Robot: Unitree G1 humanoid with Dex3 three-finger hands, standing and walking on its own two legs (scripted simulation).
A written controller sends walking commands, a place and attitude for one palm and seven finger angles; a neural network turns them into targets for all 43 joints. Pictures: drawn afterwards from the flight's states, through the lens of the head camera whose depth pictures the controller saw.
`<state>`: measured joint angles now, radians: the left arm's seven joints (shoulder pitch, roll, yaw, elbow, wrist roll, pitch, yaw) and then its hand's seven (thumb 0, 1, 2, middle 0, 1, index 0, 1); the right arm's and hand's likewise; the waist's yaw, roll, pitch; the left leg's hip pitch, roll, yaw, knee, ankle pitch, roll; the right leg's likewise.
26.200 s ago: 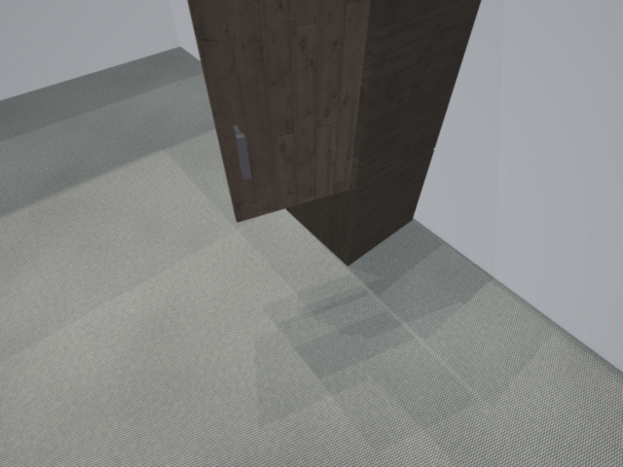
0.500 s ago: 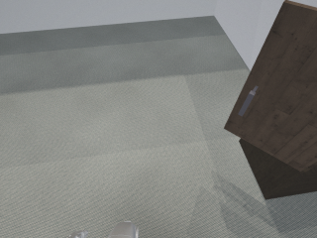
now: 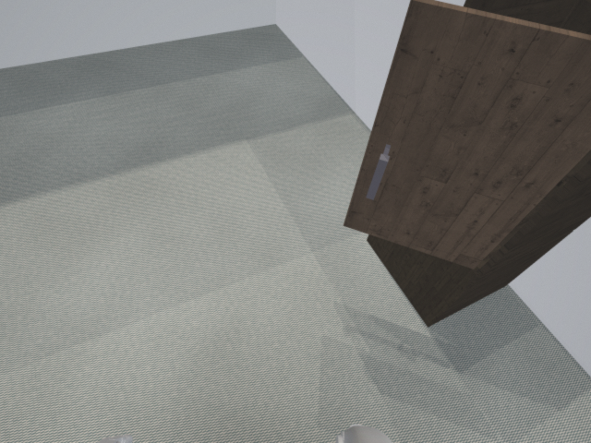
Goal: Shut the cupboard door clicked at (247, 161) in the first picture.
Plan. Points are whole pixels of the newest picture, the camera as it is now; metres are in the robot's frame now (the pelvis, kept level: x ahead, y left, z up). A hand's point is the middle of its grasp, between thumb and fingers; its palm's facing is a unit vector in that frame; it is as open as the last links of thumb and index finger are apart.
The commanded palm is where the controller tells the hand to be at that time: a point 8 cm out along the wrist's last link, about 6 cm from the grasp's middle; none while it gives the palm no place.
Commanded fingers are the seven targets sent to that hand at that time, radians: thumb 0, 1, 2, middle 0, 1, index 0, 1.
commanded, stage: turn to face it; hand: left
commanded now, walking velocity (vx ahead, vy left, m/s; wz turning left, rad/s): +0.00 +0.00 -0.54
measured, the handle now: (378, 172) +0.66 -0.14 -0.09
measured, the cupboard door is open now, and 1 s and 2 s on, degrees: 43 43 43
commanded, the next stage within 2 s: take the last steps up to it in 0.52 s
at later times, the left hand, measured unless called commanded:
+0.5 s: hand out of the picture +0.14 +0.12 -0.16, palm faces -0.18 -0.96 -0.21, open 7.4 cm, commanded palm none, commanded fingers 0.00 0.90 0.90 -0.20 -0.30 -0.20 -0.30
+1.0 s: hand (235, 399) +0.20 +0.10 -0.17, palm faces -0.38 -0.90 -0.20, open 7.4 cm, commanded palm none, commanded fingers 0.00 0.90 0.90 -0.20 -0.30 -0.20 -0.30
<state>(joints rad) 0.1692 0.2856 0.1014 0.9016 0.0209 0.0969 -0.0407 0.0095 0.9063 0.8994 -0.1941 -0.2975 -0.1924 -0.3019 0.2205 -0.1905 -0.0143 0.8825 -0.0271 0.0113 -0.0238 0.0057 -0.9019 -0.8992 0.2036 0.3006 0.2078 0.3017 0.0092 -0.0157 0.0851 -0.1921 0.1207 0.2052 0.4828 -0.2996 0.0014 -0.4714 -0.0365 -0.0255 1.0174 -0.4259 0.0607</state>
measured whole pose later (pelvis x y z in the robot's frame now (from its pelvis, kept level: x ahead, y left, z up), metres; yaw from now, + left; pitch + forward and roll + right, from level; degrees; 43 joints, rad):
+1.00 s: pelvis +0.06 -0.06 +0.00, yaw -21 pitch +1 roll -1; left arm 0.19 0.24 0.07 0.99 0.03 0.06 -0.05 0.01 0.91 0.90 -0.19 -0.30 -0.19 -0.30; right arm 0.35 -0.19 -0.03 1.02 -0.04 -0.01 -0.02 0.00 -0.90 -0.90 0.20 0.30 0.21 0.30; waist -0.04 0.00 0.04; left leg -0.13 0.12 0.15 0.40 -0.28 -0.04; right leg -0.41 -0.05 -0.05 0.74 -0.37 0.02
